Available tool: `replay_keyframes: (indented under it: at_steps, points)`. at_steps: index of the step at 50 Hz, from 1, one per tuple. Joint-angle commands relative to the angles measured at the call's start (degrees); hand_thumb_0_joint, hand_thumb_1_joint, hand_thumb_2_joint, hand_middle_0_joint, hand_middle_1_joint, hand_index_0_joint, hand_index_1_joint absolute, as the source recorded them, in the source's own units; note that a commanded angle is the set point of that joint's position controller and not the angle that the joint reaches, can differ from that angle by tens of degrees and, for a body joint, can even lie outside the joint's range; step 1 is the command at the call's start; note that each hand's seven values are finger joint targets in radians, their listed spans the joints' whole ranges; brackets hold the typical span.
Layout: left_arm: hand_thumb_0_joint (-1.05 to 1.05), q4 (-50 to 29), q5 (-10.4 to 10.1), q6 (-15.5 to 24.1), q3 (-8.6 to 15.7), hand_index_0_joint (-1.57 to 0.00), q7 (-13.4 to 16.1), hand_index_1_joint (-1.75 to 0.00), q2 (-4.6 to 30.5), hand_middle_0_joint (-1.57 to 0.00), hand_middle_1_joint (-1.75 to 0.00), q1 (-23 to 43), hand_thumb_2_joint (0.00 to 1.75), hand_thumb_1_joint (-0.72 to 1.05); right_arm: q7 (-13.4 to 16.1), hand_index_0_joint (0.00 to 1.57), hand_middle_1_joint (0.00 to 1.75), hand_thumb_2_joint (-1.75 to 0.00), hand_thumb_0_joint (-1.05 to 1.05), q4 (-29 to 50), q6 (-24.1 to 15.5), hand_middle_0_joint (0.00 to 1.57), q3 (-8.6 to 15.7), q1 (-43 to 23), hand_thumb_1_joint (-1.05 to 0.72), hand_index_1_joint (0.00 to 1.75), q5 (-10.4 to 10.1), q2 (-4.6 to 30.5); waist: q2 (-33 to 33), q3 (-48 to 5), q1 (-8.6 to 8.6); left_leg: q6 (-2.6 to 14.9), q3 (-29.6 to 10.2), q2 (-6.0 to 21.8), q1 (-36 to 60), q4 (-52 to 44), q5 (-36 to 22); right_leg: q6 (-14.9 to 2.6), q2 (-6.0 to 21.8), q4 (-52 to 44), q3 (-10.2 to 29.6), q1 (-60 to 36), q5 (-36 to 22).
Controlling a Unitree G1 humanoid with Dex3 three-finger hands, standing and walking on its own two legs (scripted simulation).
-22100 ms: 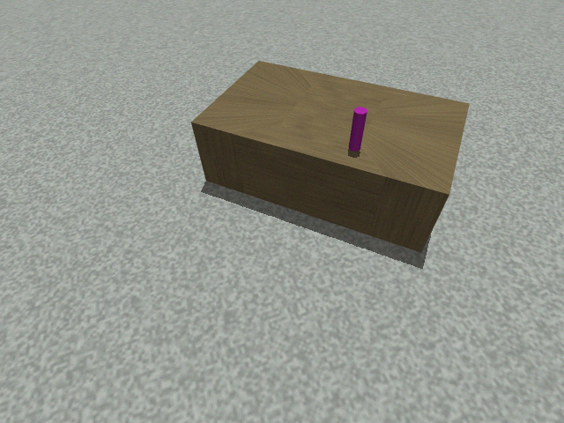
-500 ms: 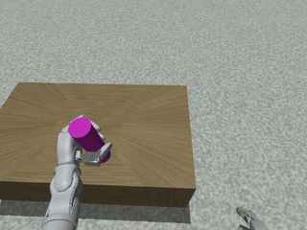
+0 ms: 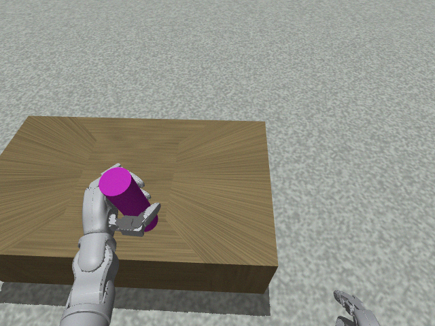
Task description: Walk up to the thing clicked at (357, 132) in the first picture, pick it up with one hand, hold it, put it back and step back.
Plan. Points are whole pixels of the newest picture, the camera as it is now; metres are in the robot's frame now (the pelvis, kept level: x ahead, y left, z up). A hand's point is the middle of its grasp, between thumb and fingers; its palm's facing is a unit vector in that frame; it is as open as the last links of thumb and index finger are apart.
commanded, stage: hold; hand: left
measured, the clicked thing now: (133, 203) +0.33 +0.16 +0.06
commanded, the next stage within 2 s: crouch in 0.42 s
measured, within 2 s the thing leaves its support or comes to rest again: neither
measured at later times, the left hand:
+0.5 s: hand (135, 199) +0.34 +0.16 +0.06, palm faces +0.11 -0.99 -0.02, open 7.7 cm
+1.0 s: hand (140, 206) +0.39 +0.18 -0.05, palm faces +0.15 -0.99 -0.02, open 7.7 cm
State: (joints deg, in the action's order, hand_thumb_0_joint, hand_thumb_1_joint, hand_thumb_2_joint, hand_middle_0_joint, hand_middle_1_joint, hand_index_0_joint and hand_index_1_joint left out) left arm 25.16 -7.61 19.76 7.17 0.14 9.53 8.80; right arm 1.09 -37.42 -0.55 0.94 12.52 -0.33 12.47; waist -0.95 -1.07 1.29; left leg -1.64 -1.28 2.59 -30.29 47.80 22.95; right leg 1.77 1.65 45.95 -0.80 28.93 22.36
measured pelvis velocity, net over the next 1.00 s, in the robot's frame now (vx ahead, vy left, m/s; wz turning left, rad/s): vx -0.01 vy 0.00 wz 0.00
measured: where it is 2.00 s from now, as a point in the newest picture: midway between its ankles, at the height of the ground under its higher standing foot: outside the picture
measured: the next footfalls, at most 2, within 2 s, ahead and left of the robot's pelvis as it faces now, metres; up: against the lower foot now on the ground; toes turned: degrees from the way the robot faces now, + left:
none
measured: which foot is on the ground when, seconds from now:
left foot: down 0.00-1.00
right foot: down 0.00-1.00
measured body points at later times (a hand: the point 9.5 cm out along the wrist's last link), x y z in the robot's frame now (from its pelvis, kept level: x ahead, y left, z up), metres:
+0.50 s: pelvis +0.01 +0.00 +0.00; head +0.05 +0.01 +0.45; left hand +0.33 +0.21 +0.06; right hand +0.14 -0.24 -0.11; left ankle +0.01 +0.13 -0.70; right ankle +0.01 -0.14 -0.70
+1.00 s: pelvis -0.01 +0.00 -0.06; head +0.10 +0.01 +0.37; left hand +0.37 +0.24 -0.05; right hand +0.10 -0.27 -0.17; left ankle +0.01 +0.13 -0.70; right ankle +0.01 -0.14 -0.70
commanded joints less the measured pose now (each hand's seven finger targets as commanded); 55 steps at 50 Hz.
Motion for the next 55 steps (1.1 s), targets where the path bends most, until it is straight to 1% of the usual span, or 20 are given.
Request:
replay_keyframes:
  at_steps: [1, 5, 8, 10, 14, 17, 18, 19, 20, 21, 25, 28, 32, 33, 36, 40, 41, 46, 49, 55]
  points:
    - [0.00, -14.3, -1.0, 5.1, 3.5, -1.39, 0.4, -1.52, 7.3, -1.37, -1.53, 16.7, 1.36, 0.35, 0.2, 0.20, 0.30, -0.90, 0.00, 6.9, -2.4, 0.20, 2.6, -2.1, -0.91, 0.30, 0.2, 7.4, 0.1, -15.1, 0.04, 1.37, 1.3, -1.8, 5.6, -7.1, -10.1, -1.93, -2.0, -6.2, -1.7, -5.3, -12.0]
    - [0.00, -17.4, -1.2, 5.3, 3.3, -1.39, 0.3, -1.52, 7.7, -1.37, -1.53, 16.7, 1.35, 0.36, 0.4, 0.20, 0.30, -0.91, 0.00, 7.5, -2.6, 0.20, 2.4, -2.6, -0.92, 0.30, 0.0, 7.3, 0.1, -17.1, -0.25, 1.39, 1.5, -2.0, 6.6, -7.4, -9.6, -1.83, -2.0, -6.6, -1.5, -6.7, -11.5]
    - [0.00, -13.8, -1.3, 4.9, 3.1, -1.38, 0.0, -1.52, 6.9, -1.36, -1.53, 14.3, 1.36, 0.34, 0.5, 0.20, 0.30, -0.91, 0.00, 6.6, -2.5, 0.20, 2.5, -1.6, -0.92, 0.30, 0.0, 7.4, 1.2, -16.8, 0.20, 1.50, 1.4, -1.8, 6.8, -6.6, -12.7, -1.68, -2.0, -6.1, -1.5, -7.0, -14.8]
    - [0.00, -17.8, -1.3, 5.2, 2.4, -1.39, -0.1, -1.53, 7.5, -1.37, -1.54, 18.9, 1.36, 0.33, 0.5, 0.20, 0.30, -0.91, 0.00, 7.0, -2.7, 0.20, 2.4, -1.8, -0.92, 0.30, -0.1, 7.3, -0.5, -17.0, 0.53, 1.48, 1.5, -1.9, 7.6, -6.5, -13.1, -1.75, -2.0, -6.1, -1.3, -6.3, -15.4]
    - [0.00, -16.5, -1.2, 4.7, 2.1, -1.38, -0.2, -1.51, 6.4, -1.37, -1.51, 16.7, 1.34, 0.32, 0.6, 0.20, 0.30, -0.91, 0.00, 6.9, -2.9, 0.20, 2.5, -2.1, -0.92, 0.30, -0.1, 7.3, 0.0, -16.2, 0.30, 1.37, 1.3, -1.9, 7.7, -7.1, -11.5, -1.82, -2.0, -6.5, -1.6, -5.8, -13.4]
    - [0.00, -17.8, -1.3, 4.6, 2.0, -1.38, 0.1, -1.51, 6.8, -1.36, -1.51, 16.6, 1.33, 0.30, 0.6, 0.20, 0.30, -0.91, 0.00, 6.9, -2.9, 0.20, 2.4, -1.8, -0.92, 0.30, -0.1, 7.2, -0.3, -18.5, -0.20, 1.34, 1.3, -1.9, 8.6, -6.7, -14.9, -1.86, -2.0, -6.0, -1.7, -7.9, -16.4]
    - [0.00, -13.8, -0.9, 3.9, 2.5, -1.38, 0.1, -1.51, 7.1, -1.36, -1.51, 14.2, 1.33, 0.30, 0.6, 0.20, 0.30, -0.91, 0.00, 6.4, -2.8, 0.20, 2.7, -1.4, -0.92, 0.30, -0.2, 7.7, 0.3, -16.0, 0.38, 1.44, 1.4, -1.8, 8.4, -6.8, -14.9, -1.71, -2.0, -6.3, -1.6, -6.7, -16.5]
    - [0.00, -15.2, -0.9, 3.9, 0.8, -1.38, 0.1, -1.52, 5.4, -1.36, -1.52, 14.4, 1.34, 0.31, 0.4, 0.20, 0.30, -0.91, 0.00, 6.6, -2.7, 0.20, 2.8, -1.1, -0.92, 0.30, -0.2, 7.6, 1.1, -16.2, 0.47, 1.36, 1.0, -1.5, 8.6, -6.9, -16.1, -1.88, -2.3, -5.7, -2.1, -6.9, -17.4]
    - [0.00, -18.5, -1.0, 4.3, 1.4, -1.37, 0.3, -1.50, 6.3, -1.35, -1.50, 17.7, 1.33, 0.32, 0.4, 0.20, 0.30, -0.91, 0.00, 6.8, -2.8, 0.20, 2.6, -1.3, -0.91, 0.30, -0.1, 7.3, -0.8, -17.4, 0.12, 1.30, 1.1, -1.6, 8.7, -6.7, -16.4, -1.99, -2.2, -5.7, -1.9, -6.9, -17.5]
    - [0.00, -15.6, -0.9, 4.1, 2.8, -1.36, 0.5, -1.49, 6.8, -1.34, -1.49, 15.2, 1.32, 0.31, 0.4, 0.20, 0.30, -0.91, 0.00, 6.8, -2.5, 0.20, 2.4, -1.8, -0.91, 0.30, -0.3, 7.1, 0.1, -16.4, -0.21, 1.41, 1.3, -1.8, 8.3, -6.6, -15.8, -1.86, -2.0, -6.1, -1.9, -6.7, -17.1]
    - [0.00, -16.4, -0.7, 4.0, 3.0, -1.36, 0.9, -1.49, 6.7, -1.34, -1.49, 15.8, 1.33, 0.34, 0.3, 0.20, 0.30, -0.90, 0.00, 7.0, -2.4, 0.20, 2.5, -1.8, -0.91, 0.30, -0.1, 7.2, -0.8, -15.8, -0.50, 1.01, 0.9, -1.5, 8.5, -7.6, -13.7, -2.17, -2.2, -5.8, -2.2, -6.4, -14.5]
    - [0.00, -14.8, -0.7, 3.9, 2.4, -1.37, 1.0, -1.44, 5.9, -1.35, -1.44, 15.6, 1.29, 0.35, 0.2, 0.20, 0.30, -0.90, 0.00, 7.0, -2.6, 0.20, 2.6, -1.9, -0.89, 0.30, 0.0, 7.2, -0.3, -15.5, 0.05, 1.13, 1.1, -1.5, 7.7, -6.9, -14.4, -2.02, -2.2, -5.7, -1.9, -5.9, -15.4]
    - [0.00, -11.5, -1.0, 5.1, 4.0, -1.38, -0.1, -1.45, 7.3, -1.37, -1.45, 16.6, 1.28, 0.34, 0.2, 0.20, 0.30, -0.90, 0.00, 5.8, -2.5, 0.20, 3.2, -1.0, -0.89, 0.30, 0.3, 7.8, 1.1, -16.0, 0.82, 1.63, 1.0, -1.5, 6.3, -5.0, -15.2, -1.76, -2.1, -4.5, -1.6, -3.9, -16.8]
    - [0.00, -10.4, -1.1, 5.6, 2.9, -1.39, -0.6, -1.45, 5.9, -1.37, -1.45, 16.7, 1.28, 0.34, 0.0, 0.20, 0.30, -0.90, 0.00, 5.9, -2.7, 0.20, 3.0, -0.9, -0.89, 0.30, 0.4, 7.6, 1.4, -14.9, 1.29, 1.66, 0.8, -1.4, 5.8, -4.7, -14.9, -1.76, -2.0, -4.0, -1.8, -3.0, -16.4]
    - [0.00, -6.2, -1.2, 7.4, 5.5, -1.38, -1.0, -1.44, 7.7, -1.36, -1.44, 19.4, 1.28, 0.32, -0.4, 0.20, 0.30, -0.90, 0.00, 5.1, -2.5, 0.20, 3.4, -0.1, -0.89, 0.30, 0.7, 7.9, 2.3, -15.4, 1.35, 1.96, 0.8, -1.4, 2.7, -2.5, -14.2, -1.80, -1.8, -2.3, -1.3, -0.4, -16.3]
    - [0.00, 0.7, -1.0, 11.3, 6.5, -1.35, -1.9, -1.42, 7.7, -1.34, -1.42, 24.9, 1.26, 0.31, -1.2, 0.20, 0.30, -0.90, 0.00, 4.4, -2.7, 0.20, 3.8, 0.9, -0.90, 0.30, 1.2, 8.3, 2.0, -16.3, 2.58, 1.93, 0.6, -1.5, -2.7, 2.1, -10.7, -2.09, -1.6, 2.1, -0.8, 6.1, -13.0]
    - [0.00, 2.1, -0.9, 12.7, 8.1, -1.37, -2.0, -1.44, 9.6, -1.35, -1.44, 26.8, 1.27, 0.30, -1.2, 0.20, 0.30, -0.90, 0.00, 4.0, -2.6, 0.20, 3.8, 1.1, -0.90, 0.30, 1.4, 8.3, 2.0, -16.6, 2.35, 2.04, 0.6, -1.6, -5.2, 3.6, -9.1, -2.09, -1.5, 3.2, -0.6, 7.7, -11.6]
    - [0.00, 8.3, -0.7, 18.6, 10.3, -1.39, -4.0, -1.45, 13.9, -1.37, -1.45, 36.0, 1.25, 0.23, -2.0, 0.20, 0.30, -0.90, 0.00, 4.3, -2.7, 0.20, 3.7, 3.0, -0.90, 0.30, 2.4, 9.2, -2.0, -25.8, 3.32, 1.80, -0.3, -1.7, -11.3, 12.4, -6.9, -2.72, -1.8, 12.1, -0.6, 17.6, -8.2]
    - [0.00, 11.4, -0.8, 20.6, 12.1, -1.38, -4.7, -1.45, 16.5, -1.37, -1.45, 39.6, 1.26, 0.23, -2.0, 0.20, 0.30, -0.90, 0.00, 4.1, -2.2, 0.20, 3.3, 4.2, -0.91, 0.30, 2.7, 9.7, -4.0, -34.2, 2.77, 1.93, -0.6, -1.8, -13.7, 17.5, -10.1, -2.94, -1.8, 16.7, -0.5, 20.0, -10.0]
    - [0.00, 16.8, -0.1, 20.8, 14.6, -1.37, -6.0, -1.43, 20.0, -1.37, -1.42, 44.8, 1.23, 0.23, -2.0, 0.20, 0.30, -0.91, 0.00, 3.0, -0.7, 0.20, 3.2, 5.3, -0.92, 0.30, 3.2, 11.4, -6.0, -38.3, 3.06, 1.86, -1.2, -1.5, -19.0, 22.2, -10.1, -3.50, -2.1, 22.2, -0.9, 26.4, -9.3]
